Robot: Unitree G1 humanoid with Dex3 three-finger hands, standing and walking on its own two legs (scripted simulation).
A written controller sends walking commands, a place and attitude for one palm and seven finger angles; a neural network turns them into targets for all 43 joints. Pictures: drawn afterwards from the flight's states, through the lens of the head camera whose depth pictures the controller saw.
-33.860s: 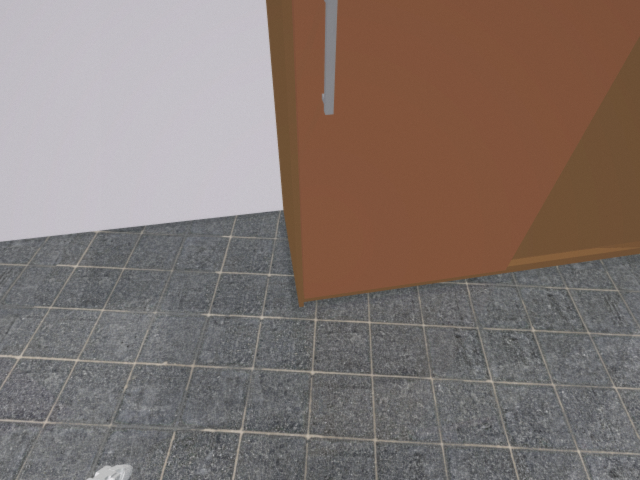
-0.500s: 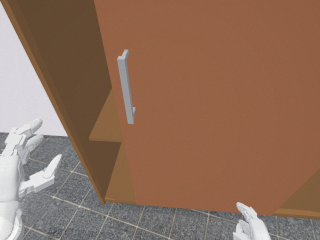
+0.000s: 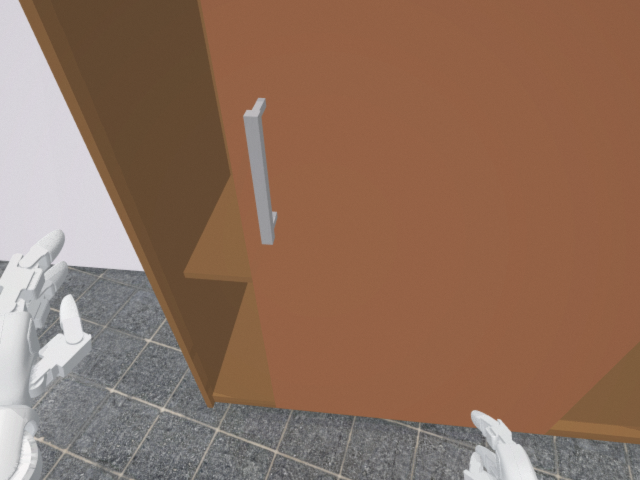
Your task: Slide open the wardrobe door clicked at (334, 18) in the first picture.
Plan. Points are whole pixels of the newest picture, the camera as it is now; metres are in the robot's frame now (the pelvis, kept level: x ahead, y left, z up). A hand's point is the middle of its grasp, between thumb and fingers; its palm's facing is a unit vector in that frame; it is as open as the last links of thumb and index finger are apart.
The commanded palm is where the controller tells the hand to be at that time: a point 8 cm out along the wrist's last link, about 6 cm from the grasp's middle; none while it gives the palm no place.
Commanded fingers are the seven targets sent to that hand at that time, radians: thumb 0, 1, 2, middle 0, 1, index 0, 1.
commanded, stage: step back with the hand held close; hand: left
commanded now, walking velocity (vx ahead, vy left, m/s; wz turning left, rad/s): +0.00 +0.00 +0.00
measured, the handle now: (264, 177) +0.48 +0.15 +0.16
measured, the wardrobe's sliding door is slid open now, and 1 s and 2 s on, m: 0.21 0.21 0.21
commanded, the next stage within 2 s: stop stepping back and stand still in 1.56 s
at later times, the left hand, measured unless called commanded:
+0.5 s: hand (57, 358) +0.17 +0.28 +0.15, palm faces +0.36 -0.80 -0.49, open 7.5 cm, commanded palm +0.11 +0.31 +0.17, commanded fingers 0.00 0.90 0.90 -0.20 -0.30 -0.20 -0.30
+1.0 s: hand out of the picture +0.08 +0.30 +0.16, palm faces +0.50 -0.71 -0.49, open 7.5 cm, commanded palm +0.02 +0.33 +0.17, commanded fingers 0.00 0.90 0.90 -0.20 -0.30 -0.20 -0.30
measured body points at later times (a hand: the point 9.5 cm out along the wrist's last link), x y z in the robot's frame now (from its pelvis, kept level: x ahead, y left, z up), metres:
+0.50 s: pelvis -0.04 +0.02 -0.01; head -0.04 +0.02 +0.44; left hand +0.14 +0.32 +0.18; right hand +0.13 -0.23 -0.08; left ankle +0.00 +0.08 -0.74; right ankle -0.01 -0.11 -0.74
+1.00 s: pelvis -0.11 +0.02 -0.02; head -0.10 +0.04 +0.42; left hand +0.05 +0.34 +0.19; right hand +0.06 -0.21 -0.10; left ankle +0.00 +0.09 -0.74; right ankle -0.10 -0.11 -0.75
